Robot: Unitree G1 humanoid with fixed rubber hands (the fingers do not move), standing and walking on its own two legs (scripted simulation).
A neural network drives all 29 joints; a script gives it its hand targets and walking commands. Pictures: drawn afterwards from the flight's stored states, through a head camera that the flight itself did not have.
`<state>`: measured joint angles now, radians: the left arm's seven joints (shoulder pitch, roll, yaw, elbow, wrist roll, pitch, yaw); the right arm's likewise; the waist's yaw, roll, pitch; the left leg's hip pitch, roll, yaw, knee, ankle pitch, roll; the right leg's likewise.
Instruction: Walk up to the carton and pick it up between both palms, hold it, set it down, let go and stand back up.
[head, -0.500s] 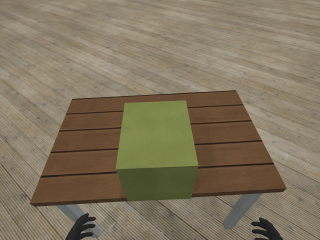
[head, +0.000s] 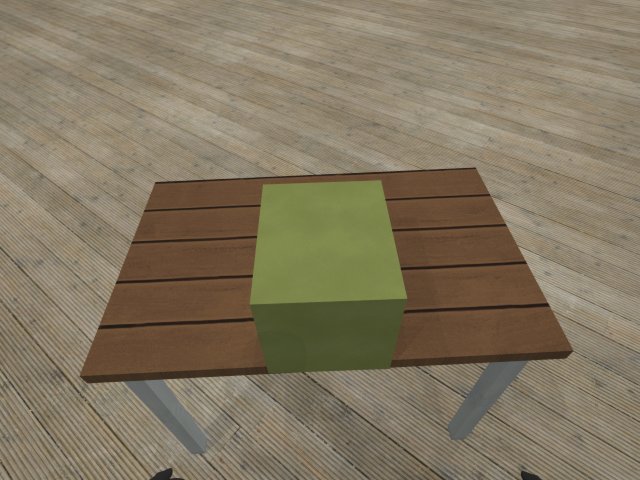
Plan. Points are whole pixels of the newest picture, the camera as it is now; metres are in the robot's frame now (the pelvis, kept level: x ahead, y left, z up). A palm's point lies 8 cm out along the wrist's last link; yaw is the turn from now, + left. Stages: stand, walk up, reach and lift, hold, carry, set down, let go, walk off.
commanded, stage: stand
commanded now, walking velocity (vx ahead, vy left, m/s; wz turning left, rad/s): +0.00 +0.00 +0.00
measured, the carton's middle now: (325, 275) +0.45 +0.02 -0.06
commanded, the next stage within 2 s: none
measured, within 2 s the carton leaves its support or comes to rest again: neither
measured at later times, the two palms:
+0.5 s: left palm out of the picture +0.05 +0.26 -0.11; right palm out of the picture +0.07 -0.26 -0.11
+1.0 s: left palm out of the picture +0.09 +0.24 -0.11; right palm out of the picture +0.08 -0.27 -0.11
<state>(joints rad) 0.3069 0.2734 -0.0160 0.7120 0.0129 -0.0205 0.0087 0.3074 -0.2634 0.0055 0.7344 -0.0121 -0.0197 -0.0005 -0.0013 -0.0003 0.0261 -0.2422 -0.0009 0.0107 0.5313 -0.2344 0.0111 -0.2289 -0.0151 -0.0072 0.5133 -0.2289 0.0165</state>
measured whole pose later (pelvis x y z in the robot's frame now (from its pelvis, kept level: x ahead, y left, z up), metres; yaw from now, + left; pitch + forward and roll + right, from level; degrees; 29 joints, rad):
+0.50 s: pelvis -0.01 +0.00 +0.00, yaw +0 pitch -2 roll +0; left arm 0.37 0.26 0.00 0.74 0.02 -0.02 0.01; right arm 0.32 -0.26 0.00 0.74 -0.02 -0.01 0.00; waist 0.00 0.01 0.02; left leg -0.29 -0.01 0.01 0.57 -0.24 0.01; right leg -0.28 -0.02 -0.01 0.56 -0.24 0.01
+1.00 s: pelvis +0.01 -0.01 +0.00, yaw +0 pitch -2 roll +0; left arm 0.32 0.26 0.00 0.74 0.01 -0.01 0.01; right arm 0.33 -0.25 0.00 0.76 -0.01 -0.01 -0.01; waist -0.01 0.01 0.02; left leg -0.25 0.01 -0.01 0.55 -0.26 -0.01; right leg -0.24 0.00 -0.02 0.54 -0.27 0.00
